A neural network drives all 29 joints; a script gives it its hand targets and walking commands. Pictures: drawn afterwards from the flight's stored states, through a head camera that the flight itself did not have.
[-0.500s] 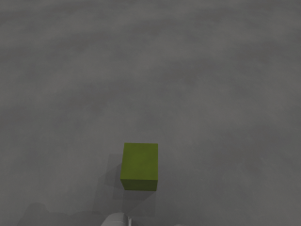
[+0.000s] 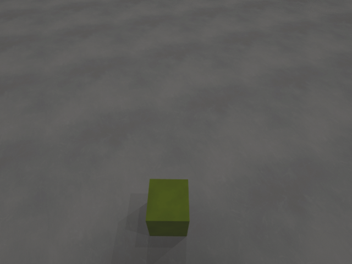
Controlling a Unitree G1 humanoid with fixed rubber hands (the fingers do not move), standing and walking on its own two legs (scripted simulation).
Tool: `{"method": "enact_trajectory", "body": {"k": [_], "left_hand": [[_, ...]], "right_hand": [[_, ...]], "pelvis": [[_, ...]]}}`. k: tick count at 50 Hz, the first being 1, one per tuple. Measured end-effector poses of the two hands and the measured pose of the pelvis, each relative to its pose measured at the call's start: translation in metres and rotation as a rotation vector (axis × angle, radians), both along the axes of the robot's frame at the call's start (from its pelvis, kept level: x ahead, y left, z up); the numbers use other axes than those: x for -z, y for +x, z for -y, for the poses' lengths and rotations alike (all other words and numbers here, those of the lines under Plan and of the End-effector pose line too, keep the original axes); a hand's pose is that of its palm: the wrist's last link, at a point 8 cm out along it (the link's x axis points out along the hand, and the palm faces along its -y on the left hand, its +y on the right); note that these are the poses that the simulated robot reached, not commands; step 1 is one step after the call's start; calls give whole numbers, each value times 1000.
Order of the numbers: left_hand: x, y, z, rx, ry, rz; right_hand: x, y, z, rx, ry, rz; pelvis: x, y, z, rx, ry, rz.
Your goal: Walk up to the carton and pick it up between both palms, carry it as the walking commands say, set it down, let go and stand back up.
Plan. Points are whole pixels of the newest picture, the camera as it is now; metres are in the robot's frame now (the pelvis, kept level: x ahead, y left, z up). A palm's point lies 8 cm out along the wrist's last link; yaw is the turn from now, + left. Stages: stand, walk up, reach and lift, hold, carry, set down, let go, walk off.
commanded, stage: walk up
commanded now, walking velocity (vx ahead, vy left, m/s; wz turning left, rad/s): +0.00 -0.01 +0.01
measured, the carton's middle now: (168, 208) +0.48 +0.04 -0.66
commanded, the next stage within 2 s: stand in 1.42 s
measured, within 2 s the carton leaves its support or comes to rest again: neither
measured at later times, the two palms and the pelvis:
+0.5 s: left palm out of the picture -0.06 +0.31 -0.13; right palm out of the picture +0.06 -0.18 -0.14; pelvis +0.03 +0.06 +0.00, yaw +1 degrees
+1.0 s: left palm out of the picture +0.12 +0.30 -0.15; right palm out of the picture +0.06 -0.15 -0.17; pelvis +0.10 +0.06 -0.01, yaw -1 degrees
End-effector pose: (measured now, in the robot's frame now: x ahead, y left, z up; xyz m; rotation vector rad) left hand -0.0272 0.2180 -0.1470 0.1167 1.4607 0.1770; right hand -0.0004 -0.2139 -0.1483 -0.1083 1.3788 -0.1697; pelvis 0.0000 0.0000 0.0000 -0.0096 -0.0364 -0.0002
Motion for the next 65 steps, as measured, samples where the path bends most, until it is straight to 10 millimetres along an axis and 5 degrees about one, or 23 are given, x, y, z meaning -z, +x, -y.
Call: {"method": "enact_trajectory", "body": {"k": [10, 15, 22, 26, 29, 34, 40, 47, 51, 59, 65], "left_hand": [[4, -7, 22, -2, -48, -17], [-2, -11, 2, -49, 1, -6], [-23, -43, -66, -79, 110, -96], [-9, -23, -97, -67, 97, -90], [10, 9, -110, -28, 60, -62], [13, 82, -101, -1, -20, 44], [15, 113, -87, -2, -24, 51], [5, 131, -92, 42, 53, 12], [2, 155, -72, 51, 69, 89], [-5, 131, -20, 19, 42, 46], [-4, 119, -2, -6, 11, 24]], "right_hand": [[1, -29, -6, 3, 12, -90], [1, -36, -7, -11, 25, -136], [-5, 33, -17, -65, 3, 16], [-1, 64, -39, -63, -30, 86], [4, 62, -57, -36, -59, 83], [-8, 46, -96, -10, -13, 5], [-1, 50, -117, -8, 35, -48], [12, 60, -82, 42, -4, -48], [20, 59, -53, 40, 2, -86], [17, 85, -21, 1, 24, -84], [13, 82, -15, -15, 27, -121]], "pelvis": [[1, 1, 1, -2, -1, -11], [1, 3, -5, -5, 11, -32], [-3, 16, -37, -7, 35, -47], [8, 32, -65, -14, 17, -45], [18, 46, -83, 4, 7, -39], [6, 67, -91, -1, -2, -37], [7, 83, -91, 1, 21, -32], [12, 91, -75, 16, 11, -29], [16, 99, -54, 14, 24, -25], [7, 108, -26, -3, 15, -13], [4, 112, -15, -11, 9, -15]]}}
